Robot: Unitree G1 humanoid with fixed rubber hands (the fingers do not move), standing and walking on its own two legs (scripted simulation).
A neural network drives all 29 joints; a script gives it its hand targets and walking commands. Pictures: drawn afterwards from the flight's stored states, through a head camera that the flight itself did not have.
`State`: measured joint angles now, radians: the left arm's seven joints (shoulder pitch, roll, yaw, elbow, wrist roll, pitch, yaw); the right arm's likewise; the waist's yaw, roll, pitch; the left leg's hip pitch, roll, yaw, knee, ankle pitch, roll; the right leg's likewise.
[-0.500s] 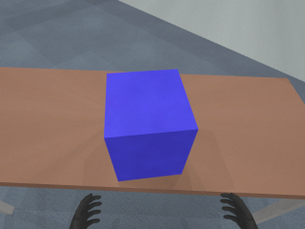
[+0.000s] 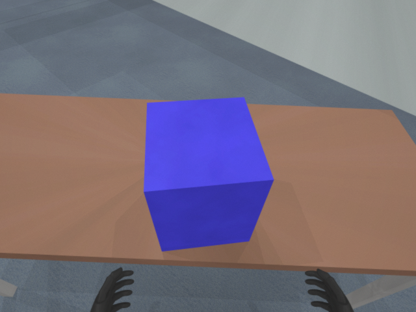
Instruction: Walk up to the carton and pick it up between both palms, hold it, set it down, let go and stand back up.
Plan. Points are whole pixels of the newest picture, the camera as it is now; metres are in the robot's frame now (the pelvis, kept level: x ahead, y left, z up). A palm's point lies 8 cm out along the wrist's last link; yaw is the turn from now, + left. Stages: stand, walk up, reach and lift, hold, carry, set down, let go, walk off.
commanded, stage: stand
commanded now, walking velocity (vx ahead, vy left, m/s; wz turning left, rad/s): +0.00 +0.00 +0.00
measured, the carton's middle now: (201, 176) +0.40 +0.03 +0.02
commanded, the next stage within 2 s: none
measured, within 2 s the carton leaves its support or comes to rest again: neither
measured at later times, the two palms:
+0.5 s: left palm out of the picture +0.12 +0.26 -0.09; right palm out of the picture +0.12 -0.24 -0.08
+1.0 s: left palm out of the picture +0.12 +0.26 -0.09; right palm out of the picture +0.12 -0.24 -0.08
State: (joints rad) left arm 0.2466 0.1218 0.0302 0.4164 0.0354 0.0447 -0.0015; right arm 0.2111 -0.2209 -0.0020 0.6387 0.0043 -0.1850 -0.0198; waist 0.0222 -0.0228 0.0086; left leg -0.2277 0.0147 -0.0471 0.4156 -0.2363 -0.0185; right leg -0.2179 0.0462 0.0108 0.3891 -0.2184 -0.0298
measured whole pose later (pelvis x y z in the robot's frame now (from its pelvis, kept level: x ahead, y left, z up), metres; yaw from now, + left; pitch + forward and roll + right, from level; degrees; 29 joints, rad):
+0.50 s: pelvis -0.02 +0.01 -0.01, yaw +0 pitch -2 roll -1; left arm 0.25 0.23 0.05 0.57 0.05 -0.03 0.01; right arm 0.24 -0.22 -0.06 0.64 -0.01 -0.03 0.00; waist 0.02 -0.02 0.00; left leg -0.23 0.01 -0.05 0.56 -0.31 -0.02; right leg -0.21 0.05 0.01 0.52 -0.28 -0.03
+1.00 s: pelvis -0.01 +0.01 -0.01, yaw +0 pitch -2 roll -1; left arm 0.25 0.23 0.05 0.59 0.04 -0.05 0.01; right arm 0.24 -0.22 -0.06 0.64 -0.01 -0.03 0.00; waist 0.02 -0.02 0.00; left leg -0.23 0.01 -0.05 0.56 -0.31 -0.02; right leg -0.21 0.05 0.01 0.52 -0.28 -0.03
